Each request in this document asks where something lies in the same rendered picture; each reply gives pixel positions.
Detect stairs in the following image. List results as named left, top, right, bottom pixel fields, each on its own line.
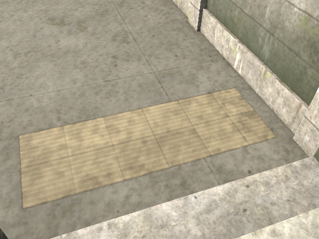
left=50, top=156, right=319, bottom=239

